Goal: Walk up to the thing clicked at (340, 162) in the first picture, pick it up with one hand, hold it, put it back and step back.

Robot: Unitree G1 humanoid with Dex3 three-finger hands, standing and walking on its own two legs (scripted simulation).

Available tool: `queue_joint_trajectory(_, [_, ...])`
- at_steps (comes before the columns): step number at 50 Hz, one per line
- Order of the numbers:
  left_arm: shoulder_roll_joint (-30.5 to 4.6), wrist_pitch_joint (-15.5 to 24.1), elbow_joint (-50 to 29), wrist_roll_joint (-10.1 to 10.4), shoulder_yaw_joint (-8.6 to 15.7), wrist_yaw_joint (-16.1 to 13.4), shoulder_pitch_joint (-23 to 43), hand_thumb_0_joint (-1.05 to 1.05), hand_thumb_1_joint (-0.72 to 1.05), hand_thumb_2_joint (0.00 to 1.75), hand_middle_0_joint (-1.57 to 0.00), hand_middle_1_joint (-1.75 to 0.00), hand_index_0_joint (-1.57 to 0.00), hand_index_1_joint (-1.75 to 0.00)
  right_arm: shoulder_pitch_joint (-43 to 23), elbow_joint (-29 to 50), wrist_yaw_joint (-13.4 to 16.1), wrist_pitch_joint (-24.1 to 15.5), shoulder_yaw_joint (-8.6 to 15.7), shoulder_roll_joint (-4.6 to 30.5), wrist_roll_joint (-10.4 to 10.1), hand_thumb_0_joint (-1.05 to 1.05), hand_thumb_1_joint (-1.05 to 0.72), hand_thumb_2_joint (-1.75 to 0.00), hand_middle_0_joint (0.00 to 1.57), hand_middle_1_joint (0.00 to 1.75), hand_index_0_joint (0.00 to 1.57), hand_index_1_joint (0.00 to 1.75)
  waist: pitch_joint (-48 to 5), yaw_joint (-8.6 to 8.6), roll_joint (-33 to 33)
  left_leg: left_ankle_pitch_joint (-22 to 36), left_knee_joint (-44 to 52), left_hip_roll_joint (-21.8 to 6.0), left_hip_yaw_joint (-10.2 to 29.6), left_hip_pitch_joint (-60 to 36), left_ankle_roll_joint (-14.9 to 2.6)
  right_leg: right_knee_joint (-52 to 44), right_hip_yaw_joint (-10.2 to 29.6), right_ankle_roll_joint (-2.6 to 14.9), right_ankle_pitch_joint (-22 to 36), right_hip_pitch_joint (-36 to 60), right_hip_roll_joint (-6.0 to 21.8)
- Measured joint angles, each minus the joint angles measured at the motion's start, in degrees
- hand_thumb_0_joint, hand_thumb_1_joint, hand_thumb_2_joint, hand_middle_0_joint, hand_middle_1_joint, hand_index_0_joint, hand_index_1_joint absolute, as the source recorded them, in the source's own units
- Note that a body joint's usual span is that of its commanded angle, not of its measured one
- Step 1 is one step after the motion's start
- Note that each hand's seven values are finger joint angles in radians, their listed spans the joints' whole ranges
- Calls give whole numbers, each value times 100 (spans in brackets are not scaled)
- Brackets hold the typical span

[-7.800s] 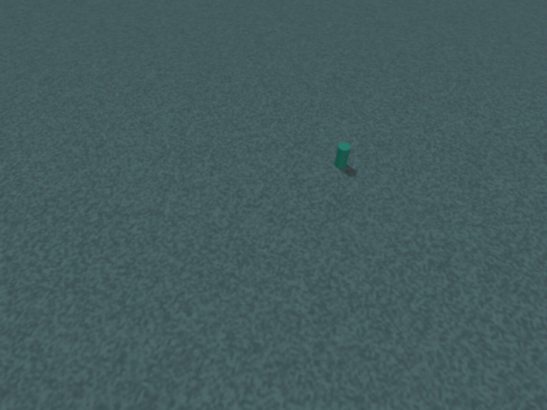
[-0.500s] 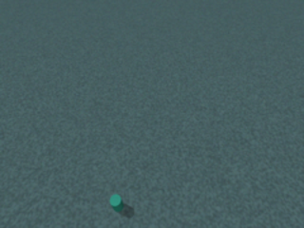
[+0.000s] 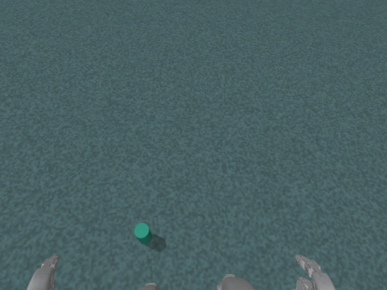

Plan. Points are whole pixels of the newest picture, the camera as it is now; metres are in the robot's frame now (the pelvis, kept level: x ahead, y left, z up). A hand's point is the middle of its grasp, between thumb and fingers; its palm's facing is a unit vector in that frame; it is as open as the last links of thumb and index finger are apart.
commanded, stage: go down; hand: left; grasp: from the side
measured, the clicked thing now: (143, 234) +0.39 +0.19 -0.68
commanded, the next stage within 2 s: none
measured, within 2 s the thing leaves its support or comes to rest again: neither
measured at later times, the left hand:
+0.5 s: hand out of the picture +0.14 +0.28 -0.17, palm faces +0.09 -0.94 -0.32, open 17.5 cm
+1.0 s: hand (70, 253) +0.25 +0.33 -0.27, palm faces +0.12 -0.97 -0.21, open 17.4 cm
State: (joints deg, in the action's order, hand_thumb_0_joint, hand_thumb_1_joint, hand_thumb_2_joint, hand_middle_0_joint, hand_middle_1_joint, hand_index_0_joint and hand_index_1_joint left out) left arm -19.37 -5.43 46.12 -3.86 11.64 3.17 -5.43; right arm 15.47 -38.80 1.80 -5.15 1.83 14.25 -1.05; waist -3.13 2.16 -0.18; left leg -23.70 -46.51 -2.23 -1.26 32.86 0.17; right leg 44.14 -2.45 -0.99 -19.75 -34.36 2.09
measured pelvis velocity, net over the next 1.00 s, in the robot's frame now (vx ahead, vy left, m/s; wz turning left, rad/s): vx -0.06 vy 0.00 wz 0.00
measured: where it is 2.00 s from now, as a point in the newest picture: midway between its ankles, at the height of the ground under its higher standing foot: outside the picture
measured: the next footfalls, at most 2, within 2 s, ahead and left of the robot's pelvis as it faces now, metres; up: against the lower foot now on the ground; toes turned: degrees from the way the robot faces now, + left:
none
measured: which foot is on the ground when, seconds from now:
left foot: down 0.00-1.00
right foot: down 0.00-1.00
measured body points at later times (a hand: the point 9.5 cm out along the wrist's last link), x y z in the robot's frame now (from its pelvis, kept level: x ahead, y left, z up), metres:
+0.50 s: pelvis -0.01 +0.01 -0.05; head +0.07 +0.03 +0.39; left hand +0.13 +0.33 -0.15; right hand +0.16 -0.23 -0.13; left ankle -0.01 +0.12 -0.71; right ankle +0.02 -0.13 -0.71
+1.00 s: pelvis -0.06 +0.00 -0.20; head +0.11 +0.03 +0.21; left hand +0.24 +0.39 -0.25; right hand +0.10 -0.27 -0.31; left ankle -0.01 +0.12 -0.71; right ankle +0.02 -0.13 -0.71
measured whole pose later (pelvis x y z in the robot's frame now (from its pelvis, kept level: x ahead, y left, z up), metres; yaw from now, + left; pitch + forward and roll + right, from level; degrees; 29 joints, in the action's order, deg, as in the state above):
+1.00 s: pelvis -0.06 +0.00 -0.20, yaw +0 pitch +31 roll -3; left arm -32.4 15.9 47.2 5.7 31.2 24.1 13.1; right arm 9.0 -36.3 2.6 -10.9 -1.2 17.4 0.4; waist -9.8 3.0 -0.7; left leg -39.0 -100.9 -1.7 2.4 93.0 0.2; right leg 97.2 -3.1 -0.4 -34.4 -93.6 3.7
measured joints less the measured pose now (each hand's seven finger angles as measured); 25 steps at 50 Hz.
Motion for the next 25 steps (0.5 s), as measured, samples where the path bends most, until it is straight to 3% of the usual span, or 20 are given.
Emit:
queue_joint_trajectory(10, [59,-434,-1454,91,-42,7,-711,-1,-51,3,-10,-9,-11,-9,-182,393,122,-273,-20,7,27,1,-90,-90,20,30,20,30,-240,-29,-18,-452,-1049,-6,96,878,-50,900,-51,-58,-380,-787,25])
queue_joint_trajectory(19, [14,-843,-2433,223,-31,-21,-1199,-1,-58,1,-10,-7,-10,-7,-261,671,218,-478,-155,-108,66,1,-88,-89,20,30,20,30,-384,-13,24,-683,-1659,-16,187,1481,-62,1432,-112,-70,-584,-1331,30])
queue_joint_trajectory(25, [-46,-749,-2412,318,123,35,-1074,-1,-57,2,-10,-6,-9,-7,-255,725,267,-619,-212,-130,94,1,-89,-90,21,30,20,30,-453,-12,41,-802,-2071,-3,240,1951,-58,1846,-143,-59,-717,-1785,53])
